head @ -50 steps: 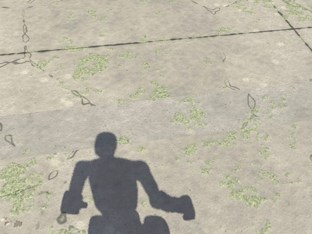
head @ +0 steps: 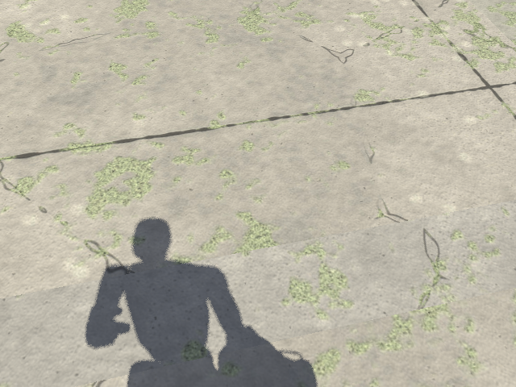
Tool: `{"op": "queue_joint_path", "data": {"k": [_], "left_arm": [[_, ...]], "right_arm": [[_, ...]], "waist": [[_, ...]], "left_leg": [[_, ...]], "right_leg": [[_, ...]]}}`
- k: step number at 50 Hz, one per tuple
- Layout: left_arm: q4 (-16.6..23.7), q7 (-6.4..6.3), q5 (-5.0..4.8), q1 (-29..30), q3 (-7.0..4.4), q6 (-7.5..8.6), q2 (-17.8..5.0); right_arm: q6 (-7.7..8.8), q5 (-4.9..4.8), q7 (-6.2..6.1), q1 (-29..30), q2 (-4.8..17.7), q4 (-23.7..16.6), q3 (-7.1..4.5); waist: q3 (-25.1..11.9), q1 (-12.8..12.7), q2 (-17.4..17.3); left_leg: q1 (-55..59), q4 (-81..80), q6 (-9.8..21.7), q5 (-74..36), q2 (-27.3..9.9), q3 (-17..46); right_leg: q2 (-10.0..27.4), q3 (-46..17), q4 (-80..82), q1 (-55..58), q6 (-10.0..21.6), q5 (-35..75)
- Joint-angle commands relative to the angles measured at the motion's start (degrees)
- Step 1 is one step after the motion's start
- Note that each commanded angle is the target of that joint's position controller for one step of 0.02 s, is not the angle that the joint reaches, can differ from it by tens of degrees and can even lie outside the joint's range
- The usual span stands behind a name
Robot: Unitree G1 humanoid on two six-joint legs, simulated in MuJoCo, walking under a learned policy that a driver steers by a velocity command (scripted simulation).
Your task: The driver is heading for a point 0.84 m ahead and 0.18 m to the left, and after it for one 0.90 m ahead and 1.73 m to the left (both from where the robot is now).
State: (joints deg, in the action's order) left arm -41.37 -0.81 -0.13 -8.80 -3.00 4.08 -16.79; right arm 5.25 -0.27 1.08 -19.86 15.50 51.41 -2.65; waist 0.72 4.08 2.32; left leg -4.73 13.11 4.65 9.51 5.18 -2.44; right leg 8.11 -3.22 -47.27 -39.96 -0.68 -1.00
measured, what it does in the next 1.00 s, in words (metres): walks ahead, turning left: right foot, then left foot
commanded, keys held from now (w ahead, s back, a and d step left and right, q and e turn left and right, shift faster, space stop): w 0.14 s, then w+q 0.86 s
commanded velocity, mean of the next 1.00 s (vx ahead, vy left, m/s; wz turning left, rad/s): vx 0.50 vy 0.00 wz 0.38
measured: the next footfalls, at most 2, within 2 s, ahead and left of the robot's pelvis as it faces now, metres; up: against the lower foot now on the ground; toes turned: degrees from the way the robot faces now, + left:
right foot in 0.22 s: +0.32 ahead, -0.16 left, +0.00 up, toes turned -1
left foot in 0.74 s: +0.56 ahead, +0.13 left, +0.00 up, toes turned +20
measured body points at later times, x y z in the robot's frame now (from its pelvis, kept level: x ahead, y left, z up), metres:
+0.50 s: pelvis +0.29 -0.06 +0.00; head +0.31 -0.06 +0.45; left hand +0.32 +0.22 -0.12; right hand +0.45 -0.32 -0.12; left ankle +0.36 +0.12 -0.67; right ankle +0.28 -0.16 -0.75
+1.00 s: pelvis +0.55 +0.06 +0.00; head +0.57 +0.09 +0.45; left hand +0.61 +0.38 -0.10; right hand +0.73 -0.17 -0.11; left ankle +0.53 +0.12 -0.75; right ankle +0.72 -0.08 -0.67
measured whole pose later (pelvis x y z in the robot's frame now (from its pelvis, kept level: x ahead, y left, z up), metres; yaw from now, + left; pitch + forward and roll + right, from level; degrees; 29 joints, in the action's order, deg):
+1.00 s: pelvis +0.55 +0.06 +0.00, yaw +26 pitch +1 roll -1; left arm -42.0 -0.3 0.8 -4.8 -3.5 5.7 -17.5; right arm 2.8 -0.8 0.5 -18.6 15.5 41.8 -4.0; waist 2.9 2.6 1.7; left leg -11.2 20.2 6.3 9.7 6.4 4.0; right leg 6.1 -4.5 -54.7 -36.5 -2.6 -11.8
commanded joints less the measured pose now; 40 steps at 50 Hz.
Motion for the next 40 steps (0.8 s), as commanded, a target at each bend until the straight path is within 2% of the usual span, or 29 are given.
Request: {"op": "queue_joint_path", "data": {"k": [1,4,6,8,9,10,11,12,13,14,15,16,17,19,21,23,27,30,32,33,35,36,37,38,39,40], "left_arm": [[4.1,0.72,-0.26,5.0,0.13,1.24,-1.5],[5.9,1.91,-0.84,10.2,0.43,1.7,-1.5],[7.2,2.76,-0.99,12.6,0.45,1.97,-1.9],[7.7,3.27,-0.9,12.1,0.11,2.19,-3.1],[7.3,3.25,-0.81,9.6,-0.38,2.33,-4.2],[5.7,3.02,-0.68,3.4,-1.35,2.5,-5.9],[3.2,2.43,-0.24,-6.3,-2.78,2.55,-9.1],[2.0,1.77,1.33,-15.3,-4.19,2.37,-14.8],[1.0,1.95,0.82,-17.5,-3.9,1.77,-13.3],[1.2,1.68,0.53,-15.5,-2.47,1.53,-8.3],[1.3,1.46,0.15,-11.2,-1.88,1.48,-6.8],[1.3,1.51,0.2,-7.5,-1.38,1.58,-5.2],[1.2,1.67,0.44,-5.0,-1.07,1.94,-3.8],[0.4,1.87,0.9,-2.5,-1.18,2.83,-3.0],[-0.7,1.83,0.99,-1.7,-1.61,3.47,-3.7],[-1.8,1.38,1.21,-2.2,-2.01,3.49,-4.6],[-3.1,0.39,0.83,-3.6,-2.65,2.74,-6.8],[-4.7,0.03,0.0,-6.5,-3.29,1.71,-8.4],[-5.5,-0.05,-0.7,-7.5,-3.71,0.76,-9.2],[-5.6,-0.13,-0.98,-7.3,-3.91,0.28,-9.8],[-5.3,-0.42,-1.43,-6.2,-4.41,-0.59,-11.5],[-5.1,-0.5,-1.64,-5.5,-4.51,-1.12,-12.0],[-4.8,-0.56,-1.8,-4.7,-4.11,-1.38,-11.3],[-3.7,-0.59,0.05,-6.3,-2.74,-0.88,-7.7],[-0.7,0.15,1.21,-10.9,-0.53,0.87,-0.5],[0.0,0.94,-1.12,-3.9,-1.21,2.97,-5.9]], "right_arm": [[0.57,-0.64,-0.67,1.4,9.9,-3.4,-1.88],[-0.44,-0.83,-0.68,-2.5,10.2,-1.9,-1.79],[-1.32,-0.79,-0.79,-4.1,10.4,-1.1,-1.86],[-2.03,-0.93,-1.04,-4.5,10.9,-0.7,-2.1],[-2.28,-0.95,-1.15,-3.9,11.4,-0.7,-2.23],[-2.54,-0.94,-1.2,-2.5,11.8,-1.0,-2.24],[-2.47,-0.48,-1.24,-1.8,10.5,-1.9,-1.59],[-1.58,0.24,-0.95,-4.7,5.0,-4.3,0.14],[-0.53,-0.4,-0.74,-8.6,2.5,-3.6,1.01],[-0.17,-2.28,-0.7,-3.4,9.1,-3.9,-0.9],[-0.04,-2.79,-0.82,0.8,10.0,-5.4,-1.38],[-0.24,-2.15,-1.08,2.7,9.3,-5.7,-1.46],[-0.91,-1.67,-1.18,2.3,8.3,-5.5,-1.8],[-2.58,-1.81,-1.16,-0.2,5.4,-4.8,-1.66],[-3.72,-1.6,-1.33,0.7,4.2,-5.7,-1.71],[-3.96,-1.24,-1.29,3.3,4.1,-7.2,-1.79],[-3.11,-0.87,0.37,10.6,2.6,-9.8,-1.07],[-3.04,-0.86,1.41,16.0,2.4,-12.5,-0.77],[-3.11,-0.89,1.97,18.0,3.0,-14.2,-0.96],[-3.19,-0.89,2.22,18.2,3.5,-14.9,-1.19],[-3.57,-0.92,2.31,15.1,5.5,-15.3,-2.28],[-3.78,-1.13,2.17,9.5,7.3,-14.3,-3.42],[-3.97,-1.33,1.52,0.2,10.4,-11.9,-5.3],[-4.64,-1.52,0.18,-7.3,15.9,-10.2,-7.19],[-3.75,-1.45,0.28,-3.7,20.1,-11.6,-7.2],[-2.75,-1.17,0.86,-4.7,15.0,-13.0,-5.72]], "waist": [[3.0,-0.2,-3.7],[4.0,1.9,-4.0],[4.3,2.1,-4.5],[3.3,0.7,-5.7],[1.8,-1.2,-6.7],[-2.0,-5.1,-7.0],[-9.2,-9.6,-6.3],[-20.0,-11.0,2.8],[-26.9,-10.1,12.2],[-18.9,-11.4,6.8],[-10.8,-10.1,5.0],[-6.3,-8.4,2.5],[-3.3,-6.4,3.0],[-1.7,-4.0,3.7],[0.3,-2.9,2.7],[1.7,-3.1,1.9],[3.3,-5.6,0.3],[4.9,-7.6,-0.8],[5.3,-7.7,-0.5],[4.9,-7.1,-0.1],[1.3,-4.3,1.9],[-2.0,-1.0,2.2],[-6.8,4.1,0.9],[-11.7,5.9,-7.7],[-17.2,-1.8,-18.5],[-19.7,2.9,-10.5]], "left_leg": [[-4.2,-7.5,7.4,-7.0,-14.7,7.8],[1.5,-5.3,7.4,-8.0,-16.4,7.9],[6.2,-2.8,7.0,-10.7,-18.3,8.6],[9.3,0.6,6.0,-16.7,-19.7,9.9],[9.8,3.8,5.4,-23.6,-19.5,10.2],[8.5,10.7,4.4,-32.3,-17.7,9.0],[1.9,22.1,2.7,-31.7,-14.6,7.1],[-18.9,43.8,-1.0,-13.1,-8.0,3.8],[-31.9,56.0,-2.5,23.8,-2.4,8.0],[-37.1,60.9,-2.2,22.0,-5.5,11.2],[-38.6,60.2,-2.1,16.5,-8.1,9.3],[-36.8,57.6,-2.6,12.1,-10.0,8.4],[-34.1,55.1,-2.9,8.9,-11.6,8.6],[-29.5,54.1,-3.7,5.7,-12.6,8.2],[-31.0,52.3,-4.4,2.9,-13.0,8.6],[-33.7,47.1,-5.0,-2.0,-13.2,9.0],[-32.2,32.3,-4.5,-12.5,-12.3,5.0],[-34.0,26.6,-3.2,-12.0,-11.9,2.8],[-35.2,24.5,-1.8,-8.4,-11.2,1.7],[-34.3,23.8,-1.0,-5.9,-10.3,0.6],[-27.4,23.9,1.3,0.1,-6.5,-2.9],[-20.1,23.4,2.8,1.9,-4.0,-4.3],[-6.3,19.7,5.0,-1.2,-1.4,-4.3],[10.6,18.4,8.5,-2.4,-9.5,9.8],[25.1,10.2,19.3,10.2,-21.5,43.4],[26.3,3.3,18.8,14.4,-23.7,49.1]], "right_leg": [[-1.3,2.0,9.5,3.3,-0.4,8.3],[-2.6,2.5,14.7,2.4,0.1,7.8],[-3.4,2.6,17.1,1.2,1.2,4.2],[-4.5,2.5,19.1,3.7,2.7,-0.8],[-5.8,3.1,20.0,8.1,3.5,-3.2],[-7.4,4.5,21.9,17.5,4.9,-3.0],[-5.3,3.0,20.2,33.5,7.2,-0.6],[9.7,-15.6,17.9,58.5,13.8,-2.0],[17.5,-35.0,25.1,66.6,18.0,-11.9],[15.2,-30.4,27.7,60.8,15.0,-16.5],[13.4,-21.7,29.5,52.2,13.0,-13.6],[10.9,-15.9,31.9,44.6,12.0,-10.1],[8.8,-11.0,34.4,38.9,11.3,-7.6],[7.0,-4.9,38.1,32.8,11.2,-4.0],[6.9,0.1,39.8,30.6,11.5,1.2],[6.5,4.1,40.4,31.3,11.5,3.9],[5.3,10.8,41.1,33.4,10.3,5.0],[7.5,12.6,39.9,39.0,10.1,6.3],[8.9,13.4,37.5,43.6,9.3,9.8],[9.3,14.1,35.4,45.3,8.8,14.7],[9.0,15.6,27.4,47.0,7.4,33.3],[8.1,16.5,19.0,46.1,6.6,39.8],[5.7,17.9,6.4,40.6,4.7,37.7],[2.4,17.9,-12.2,25.4,1.7,13.3],[-10.2,8.3,-29.4,2.4,-1.1,-34.1],[-8.8,-2.3,-33.4,-3.8,0.1,-33.5]]}}
Velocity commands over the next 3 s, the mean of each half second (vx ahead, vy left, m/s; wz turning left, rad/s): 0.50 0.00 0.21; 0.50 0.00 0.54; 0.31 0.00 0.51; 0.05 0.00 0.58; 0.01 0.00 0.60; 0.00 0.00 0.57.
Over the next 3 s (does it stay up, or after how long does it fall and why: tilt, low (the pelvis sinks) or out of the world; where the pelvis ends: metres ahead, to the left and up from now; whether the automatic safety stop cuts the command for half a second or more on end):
stays up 0.76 0.17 -0.01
